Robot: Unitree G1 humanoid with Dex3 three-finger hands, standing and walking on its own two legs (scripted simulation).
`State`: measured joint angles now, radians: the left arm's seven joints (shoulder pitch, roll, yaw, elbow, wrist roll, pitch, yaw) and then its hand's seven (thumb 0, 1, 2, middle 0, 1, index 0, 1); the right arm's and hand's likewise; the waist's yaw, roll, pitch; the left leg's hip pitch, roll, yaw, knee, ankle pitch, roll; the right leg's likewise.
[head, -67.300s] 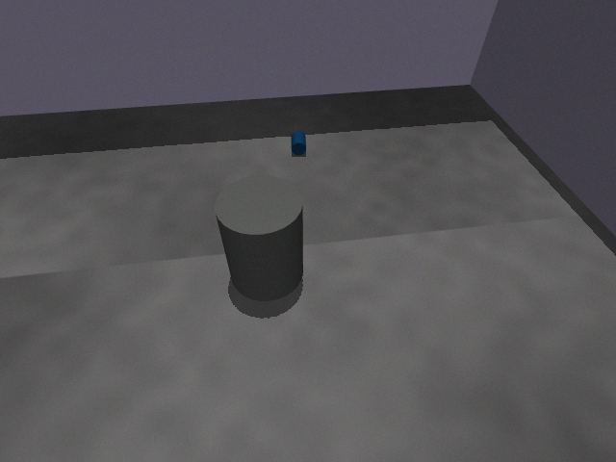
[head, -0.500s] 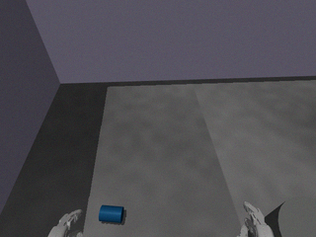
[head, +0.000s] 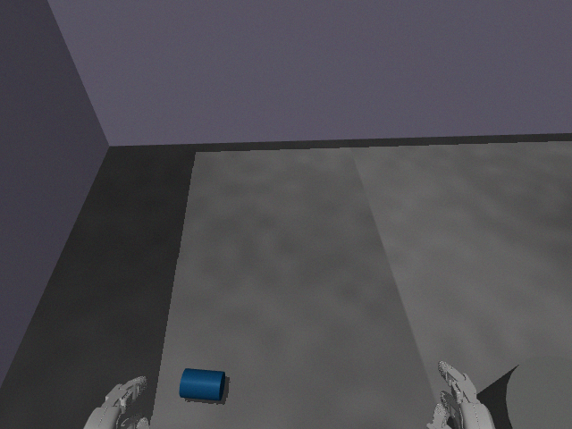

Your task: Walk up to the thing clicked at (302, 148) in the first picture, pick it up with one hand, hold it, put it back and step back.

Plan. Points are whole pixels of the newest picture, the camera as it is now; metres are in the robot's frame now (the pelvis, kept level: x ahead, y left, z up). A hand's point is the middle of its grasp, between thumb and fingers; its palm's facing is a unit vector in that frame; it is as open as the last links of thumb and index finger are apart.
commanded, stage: home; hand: left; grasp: from above
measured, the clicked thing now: (203, 384) +0.43 +0.25 -0.67
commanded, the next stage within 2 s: stand in 0.72 s
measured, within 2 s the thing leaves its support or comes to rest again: neither
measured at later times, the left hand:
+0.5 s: hand out of the picture +0.16 +0.18 -0.04, palm faces +0.05 -0.98 -0.20, open 7.4 cm
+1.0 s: hand out of the picture +0.14 +0.22 -0.09, palm faces +0.02 -0.95 -0.31, open 7.4 cm
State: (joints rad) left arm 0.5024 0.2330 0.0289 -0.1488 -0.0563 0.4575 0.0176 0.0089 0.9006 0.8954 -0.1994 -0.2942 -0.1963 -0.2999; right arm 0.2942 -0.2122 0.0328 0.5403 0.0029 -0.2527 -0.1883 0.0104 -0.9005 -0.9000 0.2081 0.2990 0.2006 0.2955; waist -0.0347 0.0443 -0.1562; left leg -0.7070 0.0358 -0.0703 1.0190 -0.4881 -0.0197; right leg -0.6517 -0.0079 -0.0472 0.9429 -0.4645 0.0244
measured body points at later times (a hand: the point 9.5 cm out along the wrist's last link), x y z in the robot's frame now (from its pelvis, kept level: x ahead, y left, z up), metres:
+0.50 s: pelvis +0.00 +0.00 +0.00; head +0.01 +0.01 +0.45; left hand +0.16 +0.23 -0.03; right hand +0.16 -0.25 -0.06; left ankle +0.01 +0.13 -0.68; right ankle +0.00 -0.14 -0.68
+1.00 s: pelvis -0.01 +0.00 +0.02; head +0.01 +0.02 +0.47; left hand +0.14 +0.27 -0.07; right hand +0.12 -0.26 -0.09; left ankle +0.01 +0.13 -0.68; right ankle +0.00 -0.14 -0.68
